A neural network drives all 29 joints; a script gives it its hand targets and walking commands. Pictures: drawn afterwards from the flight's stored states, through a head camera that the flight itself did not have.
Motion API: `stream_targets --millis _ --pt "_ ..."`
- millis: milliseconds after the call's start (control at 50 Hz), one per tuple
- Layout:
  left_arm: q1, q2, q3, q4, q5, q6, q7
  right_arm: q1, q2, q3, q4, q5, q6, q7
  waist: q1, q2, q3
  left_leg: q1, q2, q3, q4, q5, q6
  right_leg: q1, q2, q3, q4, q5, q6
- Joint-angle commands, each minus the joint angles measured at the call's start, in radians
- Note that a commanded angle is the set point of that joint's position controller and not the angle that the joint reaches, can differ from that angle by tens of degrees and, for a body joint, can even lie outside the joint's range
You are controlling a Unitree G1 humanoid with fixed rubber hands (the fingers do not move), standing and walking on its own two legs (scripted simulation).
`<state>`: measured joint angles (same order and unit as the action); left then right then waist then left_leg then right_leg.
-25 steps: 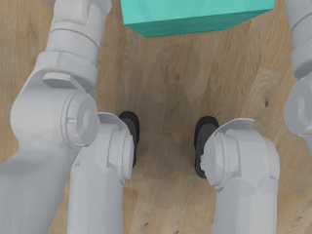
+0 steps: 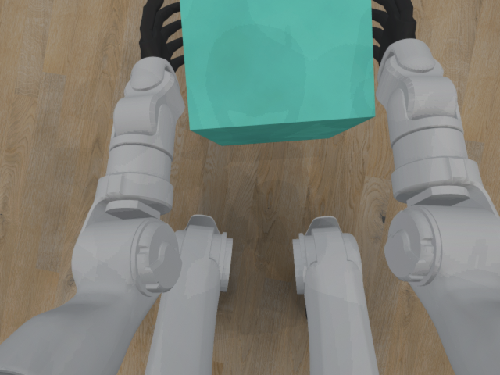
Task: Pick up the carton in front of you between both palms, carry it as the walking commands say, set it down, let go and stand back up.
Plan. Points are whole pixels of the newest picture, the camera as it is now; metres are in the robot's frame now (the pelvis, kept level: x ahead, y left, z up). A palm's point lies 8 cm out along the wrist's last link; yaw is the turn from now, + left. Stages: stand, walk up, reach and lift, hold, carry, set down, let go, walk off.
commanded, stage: reach and lift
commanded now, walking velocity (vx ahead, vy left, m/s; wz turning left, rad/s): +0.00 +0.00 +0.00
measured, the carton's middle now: (273, 69) +0.55 -0.03 -0.16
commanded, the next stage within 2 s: none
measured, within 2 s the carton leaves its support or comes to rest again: neither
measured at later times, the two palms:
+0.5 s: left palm (86, 35) +0.50 +0.13 +0.06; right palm (463, 22) +0.50 -0.17 +0.06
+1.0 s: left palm out of the picture +0.44 +0.14 +0.22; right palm out of the picture +0.44 -0.16 +0.22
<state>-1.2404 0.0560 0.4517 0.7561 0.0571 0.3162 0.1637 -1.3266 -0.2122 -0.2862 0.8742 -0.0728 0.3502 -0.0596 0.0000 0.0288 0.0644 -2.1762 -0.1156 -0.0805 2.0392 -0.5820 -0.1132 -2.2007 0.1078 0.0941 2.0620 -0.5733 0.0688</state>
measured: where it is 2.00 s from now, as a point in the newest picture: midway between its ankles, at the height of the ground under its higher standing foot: (260, 297)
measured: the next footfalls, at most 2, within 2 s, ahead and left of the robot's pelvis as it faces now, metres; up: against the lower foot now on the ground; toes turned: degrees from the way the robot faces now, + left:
none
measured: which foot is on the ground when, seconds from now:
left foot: down 0.00-1.00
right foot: down 0.00-1.00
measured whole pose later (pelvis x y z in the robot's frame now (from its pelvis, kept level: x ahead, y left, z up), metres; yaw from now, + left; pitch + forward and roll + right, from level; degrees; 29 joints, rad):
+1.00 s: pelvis +0.05 +0.01 +0.25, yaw -2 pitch +29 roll +0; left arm -0.62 -0.13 0.43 0.60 0.22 0.34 0.07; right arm -0.64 0.08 -0.39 0.64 -0.23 0.35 -0.02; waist 0.00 0.02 -0.22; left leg -1.24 -0.09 -0.13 1.17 -0.43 -0.05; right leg -1.24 0.08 0.12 1.17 -0.43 0.04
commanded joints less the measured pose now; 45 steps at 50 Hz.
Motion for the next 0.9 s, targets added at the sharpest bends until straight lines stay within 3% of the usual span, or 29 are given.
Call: stream_targets --millis 0,80,160,320,400,520,880 --pt "-0.684 -0.988 -0.374 0.017 -0.015 0.015 -0.298 -0.519 1.099 0.271 0.005 0.031 -0.002 0.288 0.016 -0.091 -1.04 0.461 -0.068 0.212 -0.242 0.194 0.077 0.573 0.042 -0.184 -0.295 0.219 -0.039" --pt "-0.671 -0.983 -0.277 0.07 0.062 0.027 -0.309 -0.525 1.073 0.163 0.053 -0.051 0.001 0.299 0.008 -0.069 -0.991 0.483 -0.066 0.198 -0.33 0.127 0.081 0.548 0.045 -0.181 -0.373 0.135 -0.054" --pt "-0.68 -1.008 -0.282 0.059 0.071 0.038 -0.318 -0.538 1.083 0.142 0.042 -0.071 0.004 0.306 -0.008 -0.05 -1.066 0.554 -0.065 0.193 -0.39 0.116 0.075 0.603 0.046 -0.187 -0.431 0.119 -0.057" --pt "-0.656 -1.115 -0.432 -0.058 0.001 0.074 -0.343 -0.53 1.195 0.281 -0.104 0.003 0.037 0.315 -0.013 -0.042 -1.36 0.755 -0.072 0.201 -0.478 0.22 0.061 0.844 0.053 -0.199 -0.512 0.238 -0.042" --pt "-0.571 -1.16 -0.507 -0.095 -0.034 0.09 -0.355 -0.454 1.249 0.357 -0.157 0.038 0.056 0.315 -0.011 -0.056 -1.401 0.822 -0.074 0.195 -0.523 0.279 0.058 0.946 0.056 -0.195 -0.556 0.311 -0.033" --pt "-0.415 -1.196 -0.557 -0.094 -0.046 0.081 -0.362 -0.307 1.3 0.408 -0.179 0.051 0.048 0.305 -0.009 -0.062 -1.307 0.882 -0.072 0.171 -0.605 0.334 0.058 1.036 0.059 -0.171 -0.639 0.374 -0.028" --pt "-0.03 -1.236 -0.579 -0.069 0.016 0.022 -0.353 0.048 1.351 0.418 -0.182 -0.009 -0.015 0.284 -0.008 -0.029 -0.992 1.221 -0.053 0.082 -0.959 0.348 0.075 1.323 0.046 -0.095 -0.979 0.376 -0.046"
